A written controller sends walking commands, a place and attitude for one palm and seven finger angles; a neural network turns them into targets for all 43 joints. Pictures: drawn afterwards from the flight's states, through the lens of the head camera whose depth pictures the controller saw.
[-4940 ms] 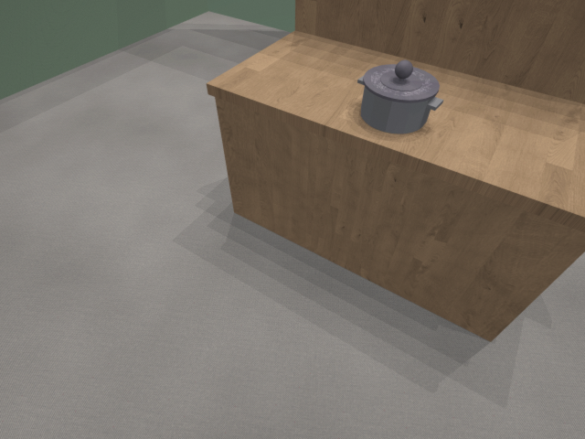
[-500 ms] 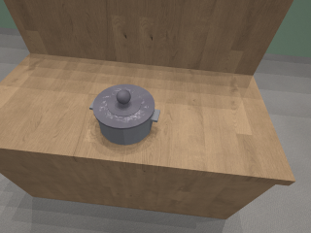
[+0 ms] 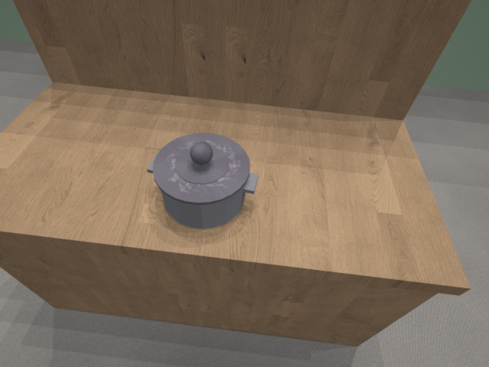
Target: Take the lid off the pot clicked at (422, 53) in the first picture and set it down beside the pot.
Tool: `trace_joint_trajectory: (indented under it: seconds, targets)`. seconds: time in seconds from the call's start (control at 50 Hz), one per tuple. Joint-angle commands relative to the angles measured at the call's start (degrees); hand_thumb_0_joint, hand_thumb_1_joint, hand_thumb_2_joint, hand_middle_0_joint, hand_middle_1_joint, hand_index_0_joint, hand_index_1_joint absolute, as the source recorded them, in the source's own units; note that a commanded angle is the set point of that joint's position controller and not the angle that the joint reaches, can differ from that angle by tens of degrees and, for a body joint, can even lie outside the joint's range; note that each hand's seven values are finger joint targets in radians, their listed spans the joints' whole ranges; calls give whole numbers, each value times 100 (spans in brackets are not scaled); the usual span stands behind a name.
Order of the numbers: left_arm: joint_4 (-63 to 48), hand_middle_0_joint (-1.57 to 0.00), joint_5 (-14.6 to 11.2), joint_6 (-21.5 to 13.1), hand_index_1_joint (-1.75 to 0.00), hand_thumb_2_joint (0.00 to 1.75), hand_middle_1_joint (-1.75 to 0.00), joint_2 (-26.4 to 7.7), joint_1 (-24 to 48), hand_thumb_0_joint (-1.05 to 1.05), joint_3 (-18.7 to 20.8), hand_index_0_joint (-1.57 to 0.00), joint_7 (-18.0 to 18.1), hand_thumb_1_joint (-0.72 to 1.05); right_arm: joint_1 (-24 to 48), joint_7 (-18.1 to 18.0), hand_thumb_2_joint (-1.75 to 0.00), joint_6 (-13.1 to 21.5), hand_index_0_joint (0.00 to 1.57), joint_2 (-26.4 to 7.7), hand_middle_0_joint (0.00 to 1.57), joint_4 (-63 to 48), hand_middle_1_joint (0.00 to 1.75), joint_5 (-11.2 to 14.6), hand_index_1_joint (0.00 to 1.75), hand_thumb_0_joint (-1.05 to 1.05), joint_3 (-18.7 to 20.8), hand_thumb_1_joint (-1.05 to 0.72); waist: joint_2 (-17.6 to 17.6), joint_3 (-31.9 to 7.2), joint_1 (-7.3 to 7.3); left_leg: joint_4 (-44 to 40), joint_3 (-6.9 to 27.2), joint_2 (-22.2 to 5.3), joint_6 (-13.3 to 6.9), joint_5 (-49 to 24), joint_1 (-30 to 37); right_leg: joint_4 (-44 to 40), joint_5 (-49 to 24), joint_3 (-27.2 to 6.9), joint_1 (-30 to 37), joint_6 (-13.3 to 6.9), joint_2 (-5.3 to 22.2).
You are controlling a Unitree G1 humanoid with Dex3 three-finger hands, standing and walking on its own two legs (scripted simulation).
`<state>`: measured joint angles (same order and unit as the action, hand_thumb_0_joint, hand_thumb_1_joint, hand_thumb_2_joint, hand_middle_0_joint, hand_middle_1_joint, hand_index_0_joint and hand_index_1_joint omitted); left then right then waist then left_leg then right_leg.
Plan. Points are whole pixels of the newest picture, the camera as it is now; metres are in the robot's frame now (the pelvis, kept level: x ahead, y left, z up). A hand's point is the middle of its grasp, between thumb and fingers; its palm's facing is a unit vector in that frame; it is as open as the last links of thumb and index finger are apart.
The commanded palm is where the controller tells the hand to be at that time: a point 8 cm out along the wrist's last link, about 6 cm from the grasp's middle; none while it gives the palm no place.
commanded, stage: look again from close up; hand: left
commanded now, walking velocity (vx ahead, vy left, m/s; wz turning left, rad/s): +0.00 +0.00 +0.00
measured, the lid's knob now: (201, 153) +0.51 +0.13 +0.04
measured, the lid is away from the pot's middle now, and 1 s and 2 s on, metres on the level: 0.00 0.00 0.00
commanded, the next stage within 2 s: lift the closed hand beside the body in 1.12 s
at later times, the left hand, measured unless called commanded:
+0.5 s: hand out of the picture -0.03 +0.17 -0.18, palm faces +0.01 -0.99 -0.15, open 7.4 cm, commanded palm none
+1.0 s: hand out of the picture -0.04 +0.18 -0.18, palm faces +0.01 -0.99 -0.14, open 7.4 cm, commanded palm none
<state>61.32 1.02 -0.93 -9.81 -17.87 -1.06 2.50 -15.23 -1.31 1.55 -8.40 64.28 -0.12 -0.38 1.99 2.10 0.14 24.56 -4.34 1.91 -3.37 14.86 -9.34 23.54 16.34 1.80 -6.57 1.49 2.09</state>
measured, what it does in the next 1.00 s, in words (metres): stands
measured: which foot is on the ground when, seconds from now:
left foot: down 0.00-1.00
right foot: down 0.00-1.00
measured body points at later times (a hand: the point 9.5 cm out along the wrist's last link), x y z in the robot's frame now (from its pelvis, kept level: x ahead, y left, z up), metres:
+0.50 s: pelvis -0.01 +0.02 +0.00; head +0.01 +0.04 +0.45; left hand -0.03 +0.23 -0.17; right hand -0.02 -0.20 -0.15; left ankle -0.02 +0.08 -0.74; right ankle -0.04 -0.13 -0.74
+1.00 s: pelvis -0.01 +0.03 +0.00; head +0.01 +0.05 +0.45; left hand -0.04 +0.24 -0.17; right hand -0.03 -0.18 -0.15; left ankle -0.02 +0.08 -0.74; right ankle -0.04 -0.13 -0.74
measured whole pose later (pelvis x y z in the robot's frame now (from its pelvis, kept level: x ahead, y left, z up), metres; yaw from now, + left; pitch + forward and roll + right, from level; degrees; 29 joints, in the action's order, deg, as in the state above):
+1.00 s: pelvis -0.01 +0.03 +0.00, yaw +0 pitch +0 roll -1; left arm 63.8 1.3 -0.8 -7.7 -20.2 -1.1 2.8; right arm -18.2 -1.4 2.2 -5.8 65.6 0.1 -0.3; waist 2.4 2.0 0.2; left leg 23.9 -5.5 4.3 -6.2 14.0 -10.0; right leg 23.3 15.3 0.8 -7.5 3.8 4.5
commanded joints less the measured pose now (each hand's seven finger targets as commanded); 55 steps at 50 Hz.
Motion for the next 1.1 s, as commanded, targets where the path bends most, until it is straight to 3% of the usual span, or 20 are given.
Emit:
trace_joint_trajectory:
  seconds: [0.0,0.14,0.22,0.24,0.38,0.46,0.52,0.64,0.8,1.04,1.08]
  targets:
    - [-97,-20,-27,-40,-30,90,-30,-462,-489,0,86,-20,31,90,-377,-48,-90,91,20,-566,20,-158,30,4,30,0,87,-90,-218,58,33,-428,736,-829,28,-1508,197,-346,-1116,-359,-351,-290,495]
    - [-29,-20,-30,-29,-30,90,-30,-433,-551,0,70,-20,29,90,-462,-50,-90,87,20,-492,20,-82,30,19,30,0,86,-90,-81,221,54,-470,756,-830,-2,-1319,55,-387,-991,-322,-371,-282,478]
    - [2,-20,-25,-20,-30,90,-30,-352,-591,0,68,-20,34,90,-527,-52,-90,100,20,-464,20,-53,30,10,30,0,87,-90,-261,199,36,-540,775,-821,-5,-1222,79,-343,-853,-306,-426,-265,476]
    - [12,-20,-24,-23,-30,90,-30,-386,-605,0,74,-20,29,90,-528,-54,-90,100,20,-462,20,-61,30,22,30,0,91,-90,-111,204,57,-518,781,-833,-26,-1258,45,-366,-888,-291,-386,-264,471]
    - [67,-20,-18,-12,-30,90,-30,-280,-669,0,72,-20,43,90,-612,-66,-90,111,20,-405,20,-22,30,17,30,0,98,-90,-259,269,43,-578,803,-832,-24,-1222,34,-322,-810,-276,-458,-254,471]
    - [101,-20,-7,-8,-30,90,-30,-244,-698,0,68,-20,42,90,-633,-67,-90,110,20,-421,20,-28,30,24,30,0,107,-90,-137,292,41,-596,826,-839,-49,-1133,7,-325,-768,-257,-470,-235,468]
    - [121,-20,-11,-16,-30,90,-30,-219,-737,0,69,-20,48,90,-672,-73,-90,129,20,-388,20,-1,30,21,30,0,102,-90,-267,168,37,-608,832,-848,-52,-1324,127,-292,-810,-232,-452,-220,479]
    - [162,-20,-17,-13,-30,90,-30,-219,-772,0,58,-20,50,90,-705,-84,-90,125,20,-364,20,6,30,30,30,0,99,-90,-152,199,50,-583,844,-864,-72,-1490,109,-309,-861,-216,-422,-220,475]
    - [190,-20,4,10,-30,90,-30,-168,-810,0,53,-20,50,90,-734,-68,-90,107,20,-348,20,0,30,25,30,0,103,-90,-239,383,40,-786,902,-844,-64,-736,-81,-308,-585,-214,-526,-198,475]
    - [235,-20,-4,-1,-30,90,-30,-140,-857,0,37,-20,51,90,-817,-82,-90,127,20,-305,20,19,30,39,30,0,104,-90,-95,321,58,-693,917,-857,-99,-1194,-44,-282,-733,-171,-489,-189,477]
    - [239,-20,-3,-6,-30,90,-30,-112,-886,0,48,-20,61,90,-831,-87,-90,137,20,-296,20,26,30,33,30,0,109,-90,-215,215,39,-669,899,-843,-82,-1303,58,-261,-769,-194,-481,-193,497]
